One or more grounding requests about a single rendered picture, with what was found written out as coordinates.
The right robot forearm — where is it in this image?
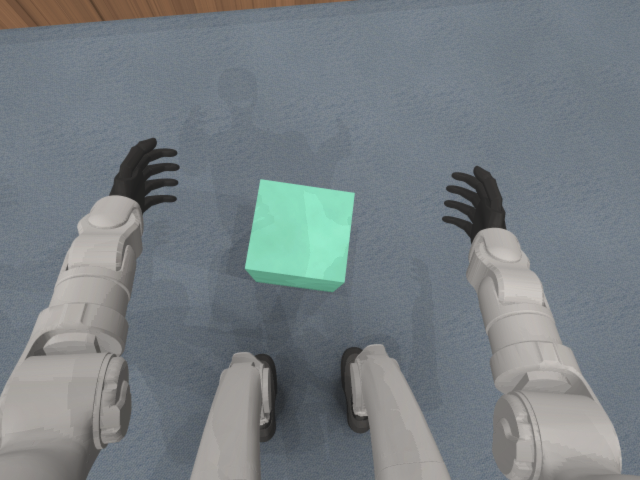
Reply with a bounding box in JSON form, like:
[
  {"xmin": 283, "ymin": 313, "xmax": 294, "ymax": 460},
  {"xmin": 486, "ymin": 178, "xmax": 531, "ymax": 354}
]
[{"xmin": 466, "ymin": 228, "xmax": 622, "ymax": 472}]

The left robot foot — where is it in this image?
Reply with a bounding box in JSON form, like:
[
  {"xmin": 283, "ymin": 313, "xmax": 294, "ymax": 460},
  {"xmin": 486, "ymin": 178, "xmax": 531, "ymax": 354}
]
[{"xmin": 255, "ymin": 354, "xmax": 277, "ymax": 442}]

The right robot upper arm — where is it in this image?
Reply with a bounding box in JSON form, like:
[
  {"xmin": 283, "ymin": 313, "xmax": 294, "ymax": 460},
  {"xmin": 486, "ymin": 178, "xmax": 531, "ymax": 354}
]
[{"xmin": 492, "ymin": 390, "xmax": 640, "ymax": 480}]

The robot left thigh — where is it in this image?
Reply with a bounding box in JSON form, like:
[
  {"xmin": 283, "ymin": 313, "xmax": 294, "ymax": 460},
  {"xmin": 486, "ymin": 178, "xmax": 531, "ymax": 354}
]
[{"xmin": 190, "ymin": 362, "xmax": 271, "ymax": 480}]

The carton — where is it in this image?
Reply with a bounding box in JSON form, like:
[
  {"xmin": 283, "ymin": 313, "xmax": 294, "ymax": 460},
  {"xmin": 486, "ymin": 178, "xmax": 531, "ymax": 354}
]
[{"xmin": 245, "ymin": 179, "xmax": 355, "ymax": 292}]

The robot left hand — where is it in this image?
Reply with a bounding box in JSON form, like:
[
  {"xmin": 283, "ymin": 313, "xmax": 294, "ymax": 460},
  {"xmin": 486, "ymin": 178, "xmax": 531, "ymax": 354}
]
[{"xmin": 109, "ymin": 138, "xmax": 180, "ymax": 215}]

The left robot forearm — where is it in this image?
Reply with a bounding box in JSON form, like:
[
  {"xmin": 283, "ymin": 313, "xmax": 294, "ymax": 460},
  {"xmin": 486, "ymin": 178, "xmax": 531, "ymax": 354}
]
[{"xmin": 0, "ymin": 195, "xmax": 144, "ymax": 447}]

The robot right hand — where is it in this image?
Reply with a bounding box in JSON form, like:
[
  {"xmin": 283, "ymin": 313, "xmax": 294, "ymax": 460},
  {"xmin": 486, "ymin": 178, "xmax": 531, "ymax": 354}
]
[{"xmin": 442, "ymin": 166, "xmax": 506, "ymax": 244}]

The left robot upper arm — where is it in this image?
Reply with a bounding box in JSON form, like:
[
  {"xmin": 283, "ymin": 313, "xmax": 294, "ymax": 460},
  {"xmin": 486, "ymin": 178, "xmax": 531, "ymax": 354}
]
[{"xmin": 0, "ymin": 352, "xmax": 131, "ymax": 480}]

